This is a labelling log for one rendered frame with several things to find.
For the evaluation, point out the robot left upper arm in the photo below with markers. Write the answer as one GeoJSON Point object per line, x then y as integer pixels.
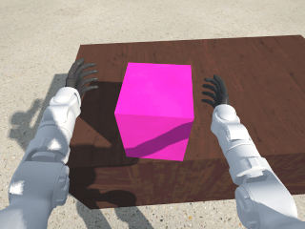
{"type": "Point", "coordinates": [37, 189]}

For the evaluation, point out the right robot forearm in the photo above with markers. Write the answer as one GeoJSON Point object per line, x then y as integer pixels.
{"type": "Point", "coordinates": [246, 164]}

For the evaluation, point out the robot left hand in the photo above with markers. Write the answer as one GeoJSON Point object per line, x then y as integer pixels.
{"type": "Point", "coordinates": [76, 74]}

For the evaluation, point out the robot right hand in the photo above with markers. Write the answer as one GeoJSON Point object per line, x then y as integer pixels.
{"type": "Point", "coordinates": [220, 95]}

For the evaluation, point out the robot right upper arm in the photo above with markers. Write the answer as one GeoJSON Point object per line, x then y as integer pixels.
{"type": "Point", "coordinates": [266, 205]}

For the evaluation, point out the left robot forearm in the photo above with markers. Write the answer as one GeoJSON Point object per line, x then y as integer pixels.
{"type": "Point", "coordinates": [52, 140]}

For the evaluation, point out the pedestal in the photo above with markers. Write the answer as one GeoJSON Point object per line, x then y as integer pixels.
{"type": "Point", "coordinates": [265, 81]}

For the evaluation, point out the carton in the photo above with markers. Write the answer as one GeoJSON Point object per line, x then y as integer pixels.
{"type": "Point", "coordinates": [154, 110]}

